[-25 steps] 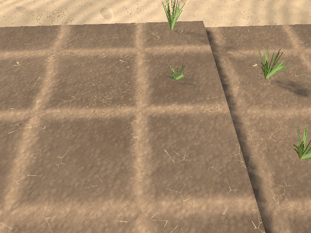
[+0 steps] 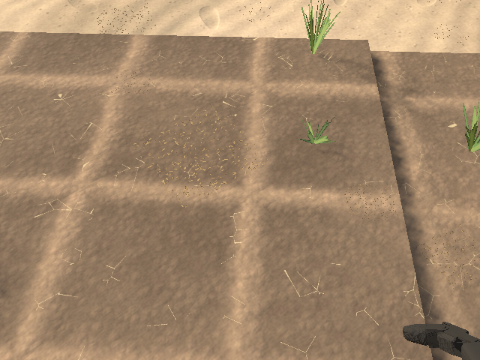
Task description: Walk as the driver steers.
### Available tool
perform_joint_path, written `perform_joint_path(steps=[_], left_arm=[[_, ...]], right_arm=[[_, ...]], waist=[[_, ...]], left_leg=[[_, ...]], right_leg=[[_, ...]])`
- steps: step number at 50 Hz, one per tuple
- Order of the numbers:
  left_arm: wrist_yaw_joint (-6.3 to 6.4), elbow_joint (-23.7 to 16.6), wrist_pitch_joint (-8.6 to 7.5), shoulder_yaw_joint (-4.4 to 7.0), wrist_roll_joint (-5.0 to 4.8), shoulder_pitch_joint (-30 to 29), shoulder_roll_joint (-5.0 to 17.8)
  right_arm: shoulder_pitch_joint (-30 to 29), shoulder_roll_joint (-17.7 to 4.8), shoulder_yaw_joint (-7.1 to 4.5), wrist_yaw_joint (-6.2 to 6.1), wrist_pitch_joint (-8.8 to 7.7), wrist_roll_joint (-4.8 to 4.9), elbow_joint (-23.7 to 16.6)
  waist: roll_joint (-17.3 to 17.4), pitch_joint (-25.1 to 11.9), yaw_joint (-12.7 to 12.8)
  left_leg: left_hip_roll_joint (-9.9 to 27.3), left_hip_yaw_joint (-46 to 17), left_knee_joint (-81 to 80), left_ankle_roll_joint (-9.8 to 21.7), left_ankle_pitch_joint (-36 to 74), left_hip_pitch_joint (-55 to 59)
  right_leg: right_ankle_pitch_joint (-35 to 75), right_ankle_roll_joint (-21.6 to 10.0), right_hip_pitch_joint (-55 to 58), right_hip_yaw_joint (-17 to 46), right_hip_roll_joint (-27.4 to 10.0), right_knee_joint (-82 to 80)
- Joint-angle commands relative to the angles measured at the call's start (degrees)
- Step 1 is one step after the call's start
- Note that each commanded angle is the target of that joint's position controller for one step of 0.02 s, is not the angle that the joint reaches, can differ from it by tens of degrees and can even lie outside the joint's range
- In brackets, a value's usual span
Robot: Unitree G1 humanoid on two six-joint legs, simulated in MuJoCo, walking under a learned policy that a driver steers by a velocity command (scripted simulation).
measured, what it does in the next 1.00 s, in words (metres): walks ahead, turning left: left foot, then right foot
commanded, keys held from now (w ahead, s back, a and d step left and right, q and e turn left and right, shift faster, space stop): w+shift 0.24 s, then w+q+shift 0.04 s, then q+shift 0.34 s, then w+q+shift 0.38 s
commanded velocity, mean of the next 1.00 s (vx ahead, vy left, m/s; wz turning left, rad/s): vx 0.67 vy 0.00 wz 0.53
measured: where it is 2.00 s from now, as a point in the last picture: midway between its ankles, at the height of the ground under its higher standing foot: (83, 162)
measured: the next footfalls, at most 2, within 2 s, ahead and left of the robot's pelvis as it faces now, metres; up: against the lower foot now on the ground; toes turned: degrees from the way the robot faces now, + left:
left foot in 0.10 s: +0.26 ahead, +0.12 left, +0.00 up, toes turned +5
right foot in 0.54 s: +0.70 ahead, -0.01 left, +0.00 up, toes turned +14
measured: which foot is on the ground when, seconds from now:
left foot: up 0.00-0.08, down 0.10-0.54, up 0.56-1.00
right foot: down 0.00-0.10, up 0.12-0.52, down 0.54-1.00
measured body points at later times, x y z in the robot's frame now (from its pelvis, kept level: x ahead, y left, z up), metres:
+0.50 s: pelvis +0.40 +0.05 -0.01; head +0.45 +0.06 +0.44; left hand +0.66 +0.28 -0.07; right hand +0.32 -0.20 -0.13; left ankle +0.22 +0.12 -0.73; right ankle +0.66 -0.04 -0.70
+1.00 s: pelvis +0.64 +0.13 +0.01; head +0.61 +0.15 +0.46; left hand +0.52 +0.42 -0.12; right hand +0.94 +0.01 -0.04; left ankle +0.62 +0.26 -0.70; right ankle +0.66 -0.03 -0.73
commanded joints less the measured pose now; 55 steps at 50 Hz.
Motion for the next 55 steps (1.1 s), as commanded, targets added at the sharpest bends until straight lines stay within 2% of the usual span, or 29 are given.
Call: perform_joint_path(steps=[1,3,4,5,6,7,8,9,12,16,19,20,21,25,26,27,28,29,30,32,35,38,39,44,50,52,53,54,55], left_arm=[[0.13,-2.12,-0.72,1.46,-0.34,-2.51,10.14],[0.52,-1.30,-0.28,1.91,0.11,-2.31,12.61],[0.89,-1.42,0.29,2.31,0.26,-3.78,13.94],[1.00,-2.32,0.47,2.05,0.53,-5.32,12.78],[-0.25,-5.71,-0.03,-0.30,-0.75,-2.23,1.49],[-0.50,-6.39,-1.25,0.84,-1.02,-4.73,6.03],[-0.46,-8.35,-1.24,1.71,-1.12,-10.61,8.46],[-0.71,-8.78,-1.39,1.32,-0.73,-12.97,8.02],[-1.98,-9.03,0.85,0.23,1.46,-11.95,3.46],[-2.39,-15.63,1.72,-0.77,2.11,-25.48,3.76],[-2.60,-18.06,0.58,-2.43,1.27,-31.29,1.44],[-1.45,-20.20,-1.34,-1.37,-2.31,-37.01,3.71],[-1.12,-21.71,-2.01,-1.23,-2.75,-38.89,4.85],[0.26,-22.31,-1.64,1.06,-1.63,-32.81,10.37],[0.83,-20.54,-1.48,1.87,-1.29,-24.70,11.97],[1.52,-18.52,-1.16,2.42,0.06,-13.90,14.45],[1.34,-18.43,-0.52,1.64,2.32,-12.84,15.76],[0.28,-20.09,-0.23,1.06,0.99,-14.47,13.14],[0.64,-22.86,0.70,0.69,0.01,-21.29,9.45],[1.49,-21.84,2.03,-0.20,-0.80,-27.02,5.99],[1.61,-19.43,1.26,1.61,-0.83,-29.64,9.82],[1.85,-18.30,-0.17,3.19,-1.62,-29.03,11.94],[1.29,-16.48,-0.38,2.41,1.36,-21.82,10.90],[-0.35,-17.76,0.29,3.89,0.77,-22.18,14.91],[-0.36,-17.93,2.31,4.57,1.02,-18.24,17.43],[-0.65,-17.91,3.72,4.55,0.74,-18.02,17.75],[-0.85,-17.81,4.21,4.12,0.70,-17.52,16.59],[-0.93,-20.29,4.29,2.76,1.41,-21.26,13.33],[-1.49,-27.02,3.26,1.10,1.72,-26.79,7.10]], right_arm=[[-7.04,-3.44,-0.44,-0.57,-0.60,-0.01,-5.25],[2.96,-5.44,-1.61,-1.85,-0.94,-0.06,-2.66],[16.08,-7.24,-2.72,-2.67,-1.24,0.10,1.60],[28.55,-10.85,-4.14,-3.66,-1.69,-0.67,5.42],[32.35,-17.81,-5.27,-3.99,-2.33,-2.06,6.86],[29.31,-15.54,-4.86,-3.28,-2.37,-0.44,6.73],[22.02,-12.11,-4.14,-3.19,-2.50,-0.62,6.90],[19.01,-8.21,-3.36,-2.95,-3.12,-0.20,6.75],[17.18,-2.85,-1.55,-3.03,-4.40,0.31,9.15],[23.62,-3.27,-1.06,-3.62,-5.80,1.90,11.83],[25.23,-4.36,-1.04,-3.62,-5.65,2.08,12.46],[27.27,-7.08,-1.75,-4.71,-5.58,4.10,11.46],[28.32,-9.70,-2.26,-5.34,-5.32,4.63,11.73],[28.82,-9.41,-3.45,-6.45,-3.00,3.78,11.12],[25.22,-9.08,-3.52,-6.39,-2.39,3.83,9.42],[21.18,-6.02,-2.74,-6.28,-2.10,3.15,5.86],[33.04,3.52,-0.54,-5.97,-1.67,1.90,5.82],[40.25,-1.38,-0.43,-5.64,-1.11,4.22,5.32],[34.64,-5.98,-1.88,-5.92,-0.11,4.72,4.03],[27.17,-8.64,-3.65,-6.75,1.55,4.33,2.19],[25.51,-4.09,-3.20,-5.63,2.91,4.14,-1.22],[20.28,-4.52,-3.36,-5.15,2.45,3.52,-3.87],[16.27,-3.79,-2.59,-2.46,3.32,-2.32,-5.60],[11.11,-6.37,-2.85,0.97,4.25,0.33,-8.00],[4.02,-8.10,-2.61,1.48,3.73,0.27,-10.20],[9.25,-7.87,-2.68,0.70,2.96,0.33,-8.06],[19.88,-8.98,-3.62,-0.40,2.21,0.24,-3.70],[34.70,-13.54,-5.14,-1.77,1.53,0.54,0.82],[31.09,-19.91,-5.74,-2.51,1.54,1.76,-0.56]], waist=[[-6.78,9.95,-3.52],[-8.75,2.88,-8.87],[-8.00,-3.60,-15.07],[-4.50,-9.80,-20.49],[15.48,-16.72,-15.81],[13.24,-17.64,-15.13],[8.30,-5.19,-11.34],[1.11,-1.30,-10.02],[2.73,1.94,-3.96],[-1.41,10.92,-4.90],[-0.48,10.08,-6.01],[-1.05,7.33,-8.80],[-0.35,5.97,-8.41],[5.13,-1.12,-4.69],[6.32,-5.27,0.21],[5.27,-13.24,4.56],[-13.86,-24.21,-2.38],[-18.48,-35.76,-3.64],[-12.05,-29.69,-3.79],[-3.98,-13.83,-6.07],[-9.40,-4.91,-9.26],[-6.61,-3.16,-8.65],[-0.21,-2.90,-7.25],[-6.24,-1.38,-8.42],[-7.30,4.26,-5.45],[-5.44,4.21,-7.96],[0.57,0.63,-12.80],[11.95,-1.71,-19.65],[25.97,1.41,-15.32]], left_leg=[[-2.58,3.82,-5.80,3.10,-1.86,6.47],[-7.31,5.63,-5.26,5.29,-7.27,20.17],[-9.20,5.77,-7.03,6.30,-8.86,34.78],[-3.03,-1.75,-6.57,7.16,-16.00,52.80],[14.87,-32.93,-18.23,10.62,-46.58,64.72],[16.88,-54.18,-31.96,10.57,-55.74,59.76],[15.43,-44.81,-31.10,9.59,-48.16,51.54],[13.62,-34.96,-30.12,9.84,-35.64,42.92],[7.87,-22.08,-33.47,8.06,-26.35,27.66],[5.23,-16.89,-38.47,11.61,-3.01,23.66],[-0.64,-7.56,-33.01,8.38,29.87,20.40],[0.47,-10.41,-31.52,7.26,26.81,24.40],[1.66,-12.36,-30.51,6.22,25.44,27.93],[0.51,-16.27,-17.55,1.41,29.86,33.94],[-1.53,-15.75,-7.83,-0.62,30.89,31.61],[-4.80,-15.49,7.72,-3.06,19.54,22.99],[-13.11,-11.82,32.81,-5.46,-38.72,7.67],[-9.79,-16.06,44.50,-5.38,-37.69,4.66],[-5.30,-13.46,43.94,-5.93,-32.06,2.29],[-0.49,-8.56,39.06,-7.09,-23.25,0.66],[3.97,-6.10,32.19,-4.75,-19.92,5.75],[6.40,-6.10,25.17,-2.78,-16.03,3.97],[4.93,-4.42,23.88,-1.11,-10.67,4.13],[3.65,-2.96,14.58,0.14,-5.19,2.91],[1.49,4.64,0.99,2.99,-15.15,8.04],[-2.25,8.07,-4.20,5.13,-16.01,16.36],[-6.58,7.97,-7.21,6.37,-18.16,28.03],[-2.45,-6.18,-12.96,9.35,-28.13,41.37],[6.69,-38.43,-26.43,15.11,-36.46,49.21]], right_leg=[[29.45,-9.06,-8.93,2.34,-13.74,-2.02],[60.17,-7.99,-7.40,-0.75,-14.36,14.19],[63.56,-6.98,-11.90,-2.56,-13.06,28.69],[49.07,-6.40,-26.20,-2.72,-9.65,48.09],[-3.45,-4.91,-45.91,-0.35,0.85,71.54],[-7.00,-7.34,-51.41,9.93,3.21,78.93],[-0.59,-7.99,-56.74,7.38,-1.03,80.39],[4.88,-7.81,-54.51,5.80,-4.25,76.88],[6.36,-5.67,-46.31,5.45,-7.71,70.12],[12.13,-0.96,-54.18,0.37,-8.89,57.71],[22.11,0.57,-40.63,-4.58,-2.38,36.44],[24.24,0.98,-40.29,-1.46,-0.16,31.94],[27.14,0.96,-39.47,0.08,0.80,26.31],[30.76,-0.59,-25.21,2.95,3.72,20.56],[32.99,-1.45,-15.98,3.12,2.39,20.52],[43.78,-4.17,-0.21,8.35,-6.53,25.37],[74.31,-12.65,16.75,23.74,-26.01,33.82],[59.16,-17.79,19.42,36.31,-31.02,28.85],[44.33,-16.30,11.40,29.64,-26.42,24.19],[26.99,-12.38,-7.25,17.01,-19.33,18.18],[-5.13,-11.34,-25.49,12.40,-17.91,5.62],[-8.95,-11.74,-25.65,8.57,-19.55,1.80],[-7.26,-10.77,-27.44,6.53,-20.96,2.74],[-15.89,-5.70,-24.58,-1.81,-20.85,1.62],[-17.80,-2.90,-17.33,-10.03,-21.70,3.65],[-8.37,-2.62,-17.63,-14.23,-20.55,13.34],[9.44,-2.05,-20.91,-19.15,-16.75,31.59],[14.81,-0.17,-35.94,-19.49,-13.17,57.15],[-14.51,3.50,-64.81,-10.82,-1.12,71.76]])
Over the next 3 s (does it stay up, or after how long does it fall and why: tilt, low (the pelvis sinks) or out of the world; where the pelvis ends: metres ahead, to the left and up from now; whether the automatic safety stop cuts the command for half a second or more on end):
stays up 2.15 1.05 -0.13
